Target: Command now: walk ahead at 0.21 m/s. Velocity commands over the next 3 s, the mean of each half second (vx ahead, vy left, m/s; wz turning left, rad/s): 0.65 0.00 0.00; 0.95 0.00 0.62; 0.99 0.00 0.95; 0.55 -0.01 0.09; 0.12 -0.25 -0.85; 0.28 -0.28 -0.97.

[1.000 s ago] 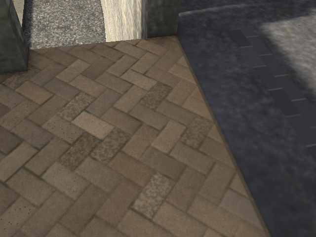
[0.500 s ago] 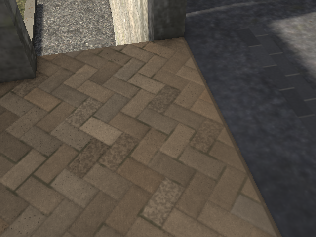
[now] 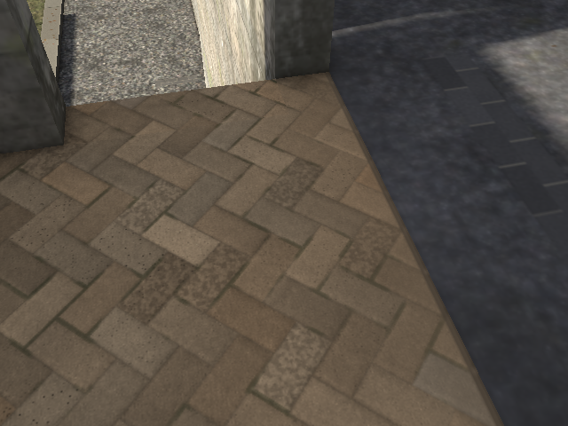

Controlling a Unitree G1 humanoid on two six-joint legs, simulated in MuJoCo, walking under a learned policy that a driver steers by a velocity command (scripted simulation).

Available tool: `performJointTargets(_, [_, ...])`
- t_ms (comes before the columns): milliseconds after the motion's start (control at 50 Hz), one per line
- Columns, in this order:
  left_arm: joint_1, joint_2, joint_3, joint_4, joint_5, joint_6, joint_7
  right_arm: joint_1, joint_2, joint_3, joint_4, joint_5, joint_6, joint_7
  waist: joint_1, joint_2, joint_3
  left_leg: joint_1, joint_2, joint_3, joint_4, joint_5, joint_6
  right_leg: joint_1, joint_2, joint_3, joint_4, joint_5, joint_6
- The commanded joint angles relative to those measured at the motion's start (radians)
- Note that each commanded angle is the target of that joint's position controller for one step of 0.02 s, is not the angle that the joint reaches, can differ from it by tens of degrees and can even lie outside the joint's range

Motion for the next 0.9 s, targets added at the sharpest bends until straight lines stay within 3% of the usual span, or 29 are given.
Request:
performJointTargets(20, [-0.013, 0.093, 0.019, -0.057, -0.014, -0.017, -0.002, 0.190, -0.224, -0.060, 0.006, 0.027, -0.008, -0.005, -0.073, 0.165, 0.033, 0.072, 0.308, -0.436, -0.317, -0.736, 0.157, -0.290, 0.060, -0.111, 0.261, -0.250, -0.051])
performJointTargets(40, [-0.113, 0.097, 0.019, -0.114, -0.025, -0.032, -0.012, 0.208, -0.249, -0.071, 0.001, 0.016, -0.028, -0.006, -0.099, 0.203, 0.106, 0.056, 0.451, -0.655, -0.418, -0.765, 0.231, -0.445, -0.012, -0.022, 0.471, -0.249, -0.073])
performJointTargets(60, [-0.155, 0.104, 0.024, -0.142, -0.032, -0.051, -0.025, 0.145, -0.208, -0.057, -0.028, -0.003, -0.057, -0.005, -0.064, 0.123, 0.138, 0.068, 0.474, -0.677, -0.416, -0.626, 0.228, -0.543, -0.062, 0.038, 0.584, -0.184, -0.091])
performJointTargets(80, [-0.128, 0.096, 0.028, -0.137, -0.027, -0.069, -0.036, 0.093, -0.168, -0.047, -0.050, -0.004, -0.078, 0.001, -0.028, 0.078, 0.103, 0.109, 0.436, -0.600, -0.383, -0.501, 0.194, -0.590, -0.089, 0.061, 0.622, -0.103, -0.106])
performJointTargets(120, [-0.075, 0.102, 0.042, -0.124, -0.018, -0.094, -0.047, 0.080, -0.138, -0.039, -0.068, 0.010, -0.086, 0.009, -0.007, 0.057, 0.024, 0.148, 0.356, -0.439, -0.360, -0.366, 0.144, -0.577, -0.107, 0.048, 0.578, -0.006, -0.100])
performJointTargets(180, [-0.105, 0.067, 0.036, -0.141, -0.021, -0.097, -0.044, 0.092, -0.168, -0.043, -0.092, 0.008, -0.081, 0.000, -0.008, 0.109, 0.009, 0.027, 0.274, -0.277, -0.377, -0.276, 0.117, -0.420, -0.072, -0.026, 0.378, 0.060, -0.046])
performJointTargets(200, [-0.125, 0.036, 0.019, -0.173, 0.072, -0.057, -0.093, 0.131, -0.168, -0.042, -0.072, -0.052, -0.072, 0.011, -0.010, 0.120, 0.018, -0.054, 0.242, -0.220, -0.396, -0.309, 0.115, -0.322, -0.032, -0.080, 0.281, 0.046, -0.030])
performJointTargets(220, [-0.140, 0.033, 0.021, -0.190, 0.071, -0.036, -0.108, 0.116, -0.175, -0.046, -0.082, -0.056, -0.068, 0.015, -0.004, 0.146, 0.044, -0.109, 0.230, -0.191, -0.396, -0.295, 0.110, -0.252, -0.018, -0.099, 0.209, 0.049, -0.024])
performJointTargets(280, [-0.113, 0.081, 0.028, -0.224, 0.042, -0.024, -0.107, 0.083, -0.217, -0.060, -0.108, -0.030, -0.070, 0.027, 0.012, 0.141, 0.050, -0.152, 0.276, -0.205, -0.367, -0.345, 0.127, -0.118, -0.011, -0.136, 0.104, 0.063, -0.043])
performJointTargets(320, [0.037, 0.099, 0.037, -0.192, 0.040, -0.041, -0.095, 0.020, -0.221, -0.066, -0.130, -0.021, -0.069, 0.032, 0.094, 0.065, 0.036, -0.246, 0.252, -0.169, -0.231, -0.377, 0.119, 0.078, 0.015, -0.165, 0.037, 0.053, -0.061])
performJointTargets(340, [0.219, 0.131, 0.052, -0.132, 0.041, -0.061, -0.083, -0.006, -0.174, -0.053, -0.141, -0.040, -0.070, 0.035, 0.175, -0.059, -0.007, -0.339, 0.176, -0.099, 0.031, -0.290, 0.105, 0.268, 0.017, -0.128, -0.011, -0.023, -0.066])
performJointTargets(360, [0.402, 0.232, 0.072, -0.094, 0.067, -0.080, -0.069, -0.087, -0.063, -0.022, -0.192, -0.062, -0.079, 0.039, 0.250, -0.329, -0.043, -0.502, 0.057, 0.005, 0.509, -0.228, 0.062, 0.352, -0.211, 0.218, -0.172, -0.351, -0.079])
performJointTargets(380, [0.325, 0.259, 0.060, -0.119, 0.072, -0.080, -0.066, -0.051, -0.002, -0.012, -0.241, -0.033, -0.093, 0.050, 0.147, -0.375, -0.028, -0.756, -0.053, -0.126, 0.746, -0.211, 0.074, 0.357, -0.348, 0.702, -0.390, -0.647, -0.144])
performJointTargets(400, [0.185, 0.245, 0.058, -0.158, 0.056, -0.075, -0.066, -0.066, -0.051, -0.017, -0.252, -0.037, -0.096, 0.060, 0.076, -0.224, 0.015, -0.826, 0.049, -0.182, 0.852, -0.080, 0.084, 0.275, -0.388, 0.710, -0.397, -0.686, -0.180])
performJointTargets(420, [0.089, 0.193, 0.046, -0.196, 0.042, -0.083, -0.074, -0.076, -0.106, -0.028, -0.253, -0.042, -0.098, 0.073, 0.039, -0.097, 0.007, -0.778, 0.109, -0.171, 0.825, 0.043, 0.072, 0.210, -0.330, 0.569, -0.355, -0.536, -0.164])
performJointTargets(440, [0.058, 0.172, 0.039, -0.204, 0.033, -0.092, -0.079, -0.039, -0.110, -0.032, -0.233, -0.050, -0.094, 0.081, 0.005, -0.054, -0.025, -0.690, 0.145, -0.158, 0.772, 0.098, 0.046, 0.162, -0.266, 0.429, -0.352, -0.400, -0.146])
performJointTargets(480, [0.090, 0.134, 0.028, -0.190, 0.030, -0.111, -0.071, -0.022, -0.099, -0.030, -0.224, -0.063, -0.066, 0.095, -0.009, -0.082, -0.030, -0.617, 0.165, -0.111, 0.756, 0.152, 0.003, 0.112, -0.196, 0.290, -0.394, -0.269, -0.141])
performJointTargets(540, [0.193, 0.131, 0.030, -0.157, 0.035, -0.128, -0.067, -0.097, -0.079, -0.028, -0.238, -0.030, -0.033, 0.096, 0.021, -0.042, 0.052, -0.718, 0.114, -0.151, 0.743, 0.218, -0.004, 0.149, -0.173, 0.137, -0.416, -0.103, -0.109])
performJointTargets(600, [0.235, 0.116, 0.023, -0.156, 0.034, -0.137, -0.066, -0.202, -0.089, -0.031, -0.269, -0.020, -0.027, 0.096, 0.041, -0.049, 0.089, -0.710, 0.074, -0.111, 0.618, 0.284, 0.001, 0.157, -0.151, -0.013, -0.450, 0.076, -0.069])
performJointTargets(660, [0.267, 0.088, 0.009, -0.149, 0.036, -0.146, -0.056, -0.289, -0.078, -0.020, -0.300, -0.027, -0.030, 0.104, 0.052, -0.051, 0.124, -0.683, 0.076, -0.022, 0.475, 0.328, 0.021, 0.201, -0.139, -0.126, -0.482, 0.254, -0.060])
performJointTargets(720, [0.281, 0.106, 0.003, -0.135, 0.033, -0.144, -0.040, -0.343, -0.062, -0.003, -0.335, -0.030, -0.036, 0.109, 0.045, -0.054, 0.139, -0.586, 0.061, 0.082, 0.303, 0.314, 0.061, 0.278, -0.143, -0.232, -0.458, 0.629, -0.035])
performJointTargets(760, [0.278, 0.158, 0.008, -0.134, 0.035, -0.134, -0.021, -0.317, -0.084, -0.002, -0.343, -0.029, -0.032, 0.100, 0.012, -0.100, 0.079, -0.455, -0.013, 0.161, 0.246, 0.260, 0.107, 0.357, -0.162, -0.277, -0.335, 1.188, -0.018])
performJointTargets(800, [0.264, 0.227, 0.025, -0.145, 0.047, -0.103, 0.005, -0.165, -0.140, -0.017, -0.317, -0.024, -0.030, 0.092, -0.081, -0.159, -0.029, -0.307, -0.078, 0.184, 0.224, 0.160, 0.149, 0.442, -0.192, -0.287, -0.070, 1.533, -0.012])
performJointTargets(820, [0.226, 0.258, 0.037, -0.164, 0.055, -0.086, 0.008, 0.007, -0.182, -0.035, -0.273, -0.021, -0.029, 0.088, -0.159, -0.179, -0.110, -0.150, -0.102, 0.171, 0.226, 0.092, 0.172, 0.418, -0.209, -0.273, 0.148, 1.585, -0.027])
performJointTargets(840, [0.173, 0.281, 0.048, -0.190, 0.060, -0.074, 0.002, 0.222, -0.232, -0.064, -0.212, -0.020, -0.031, 0.078, -0.253, -0.173, -0.188, 0.075, -0.096, 0.098, 0.172, 0.019, 0.210, 0.306, -0.220, -0.242, 0.431, 1.481, -0.055])
performJointTargets(860, [0.121, 0.257, 0.049, -0.204, 0.057, -0.077, -0.019, 0.300, -0.262, -0.092, -0.189, -0.019, -0.028, 0.062, -0.285, -0.085, -0.198, 0.284, -0.028, -0.040, 0.114, -0.069, 0.243, 0.062, -0.133, -0.236, 0.773, 0.927, -0.076])
performJointTargets(880, [0.074, 0.101, 0.017, -0.305, 0.044, -0.105, -0.048, 0.182, -0.326, -0.106, -0.201, -0.036, -0.014, 0.056, -0.124, 0.222, -0.137, 0.500, 0.191, -0.543, 0.051, -0.092, 0.371, -0.479, 0.089, -0.153, 1.114, -0.126, -0.026])
performJointTargets(900, [-0.014, 0.134, 0.008, -0.391, 0.020, -0.134, -0.053, 0.187, -0.348, -0.112, -0.208, -0.034, -0.010, 0.061, -0.134, 0.144, -0.199, 0.577, 0.275, -0.852, -0.125, -0.168, 0.460, -0.693, 0.093, 0.068, 1.196, -0.111, -0.034])
Next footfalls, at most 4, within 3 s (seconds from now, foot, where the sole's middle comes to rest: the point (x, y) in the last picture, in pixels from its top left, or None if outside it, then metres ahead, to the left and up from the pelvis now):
0.36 right None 0.16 -0.19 -0.78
0.86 left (314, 407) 0.55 -0.04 -0.78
1.28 right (298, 245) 1.03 -0.01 -0.78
1.72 left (148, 216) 1.15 0.44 -0.78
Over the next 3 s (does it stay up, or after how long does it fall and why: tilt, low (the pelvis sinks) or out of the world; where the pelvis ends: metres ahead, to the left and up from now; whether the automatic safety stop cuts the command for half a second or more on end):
stays up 1.50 0.32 -0.01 its command is cut before an obstacle after 1.6 s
